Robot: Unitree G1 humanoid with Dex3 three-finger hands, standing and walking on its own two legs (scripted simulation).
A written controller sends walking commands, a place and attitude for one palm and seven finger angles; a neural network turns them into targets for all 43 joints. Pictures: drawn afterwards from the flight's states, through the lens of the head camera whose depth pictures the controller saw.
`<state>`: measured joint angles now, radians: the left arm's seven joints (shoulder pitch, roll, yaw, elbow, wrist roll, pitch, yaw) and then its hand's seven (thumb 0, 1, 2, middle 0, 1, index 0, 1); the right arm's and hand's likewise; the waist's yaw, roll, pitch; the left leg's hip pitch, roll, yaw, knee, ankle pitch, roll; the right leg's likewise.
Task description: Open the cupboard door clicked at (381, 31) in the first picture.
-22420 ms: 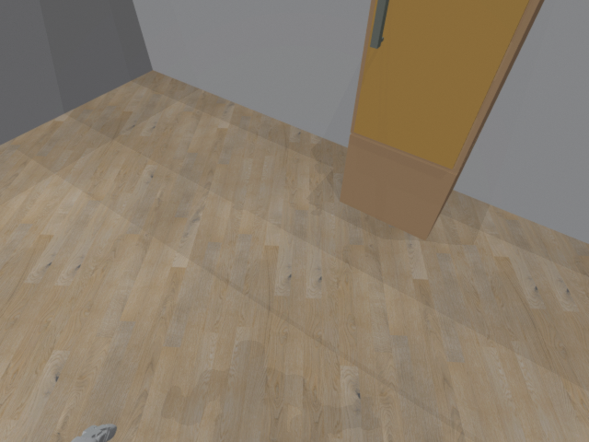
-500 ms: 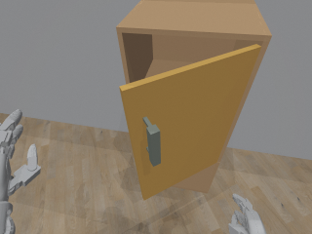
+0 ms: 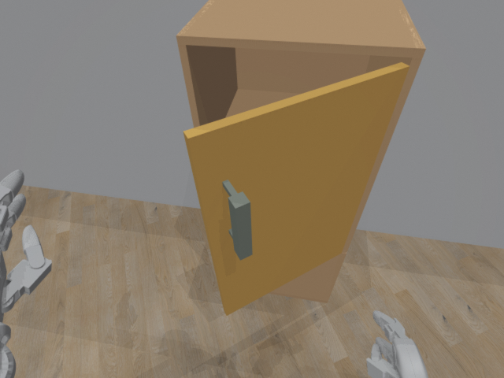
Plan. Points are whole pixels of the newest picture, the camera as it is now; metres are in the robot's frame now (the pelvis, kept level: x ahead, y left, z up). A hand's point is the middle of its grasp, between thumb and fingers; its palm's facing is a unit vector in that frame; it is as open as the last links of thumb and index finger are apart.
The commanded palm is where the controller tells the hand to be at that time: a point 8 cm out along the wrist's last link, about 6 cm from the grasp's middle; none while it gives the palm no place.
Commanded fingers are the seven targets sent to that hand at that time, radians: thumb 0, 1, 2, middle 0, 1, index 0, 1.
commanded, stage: step back with the hand held close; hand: left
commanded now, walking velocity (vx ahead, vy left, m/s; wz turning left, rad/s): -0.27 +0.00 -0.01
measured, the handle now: (235, 220) +0.34 +0.07 +0.07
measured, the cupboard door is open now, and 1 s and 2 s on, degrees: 39 39 39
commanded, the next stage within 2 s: stop stepping back and stand still in 1.08 s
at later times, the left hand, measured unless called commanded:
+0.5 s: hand (17, 314) +0.14 +0.28 +0.15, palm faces +0.46 -0.74 -0.50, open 7.4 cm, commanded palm +0.08 +0.31 +0.17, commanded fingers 0.00 0.90 0.90 -0.20 -0.30 -0.20 -0.30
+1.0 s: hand (9, 375) +0.09 +0.25 +0.15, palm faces +0.33 -0.80 -0.50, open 7.4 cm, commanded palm +0.01 +0.30 +0.17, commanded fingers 0.00 0.90 0.90 -0.20 -0.30 -0.20 -0.30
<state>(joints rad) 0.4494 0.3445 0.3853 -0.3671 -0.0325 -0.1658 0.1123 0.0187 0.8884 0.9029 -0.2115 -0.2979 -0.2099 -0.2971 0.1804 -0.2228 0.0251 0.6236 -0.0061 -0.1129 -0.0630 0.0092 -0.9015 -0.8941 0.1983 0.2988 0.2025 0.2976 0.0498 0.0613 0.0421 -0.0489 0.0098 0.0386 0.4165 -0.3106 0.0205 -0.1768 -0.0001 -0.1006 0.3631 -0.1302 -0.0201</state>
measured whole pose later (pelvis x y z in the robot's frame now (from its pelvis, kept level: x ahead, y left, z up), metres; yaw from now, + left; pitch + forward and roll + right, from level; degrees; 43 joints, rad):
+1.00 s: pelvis -0.13 +0.00 -0.01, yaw +0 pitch +2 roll -1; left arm 0.54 0.42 0.41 -0.54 -0.02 -0.22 0.12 0.02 0.89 0.90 -0.21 -0.30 -0.21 -0.30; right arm 0.12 -0.20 -0.02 0.58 0.00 -0.08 -0.06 0.01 -0.90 -0.89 0.20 0.30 0.20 0.30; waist -0.02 -0.02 0.06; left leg -0.47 -0.02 0.00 0.80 -0.38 0.00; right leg -0.37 0.04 0.02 0.55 -0.21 -0.02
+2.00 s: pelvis -0.28 +0.00 -0.01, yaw +0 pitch -1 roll -1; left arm 0.51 0.38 0.38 -0.36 -0.01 -0.24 0.13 0.02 0.89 0.90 -0.21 -0.30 -0.21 -0.30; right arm 0.24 -0.22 0.00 0.69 -0.01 -0.17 -0.07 0.01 -0.90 -0.89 0.20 0.30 0.20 0.30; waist 0.00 0.01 -0.02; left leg -0.27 -0.01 0.01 0.51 -0.23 0.02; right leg -0.21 0.03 -0.03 0.50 -0.27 -0.02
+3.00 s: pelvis -0.28 -0.02 +0.00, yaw +4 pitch -2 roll +0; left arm 0.14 0.24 0.02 1.10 0.02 -0.02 0.01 0.01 0.91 0.90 -0.20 -0.30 -0.20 -0.29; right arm 0.15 -0.26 -0.02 1.11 -0.03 0.00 -0.02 0.00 -0.91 -0.89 0.20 0.30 0.20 0.30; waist -0.02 0.03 0.05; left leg -0.20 -0.02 -0.06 0.39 -0.15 0.00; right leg -0.13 0.04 0.02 0.41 -0.24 -0.04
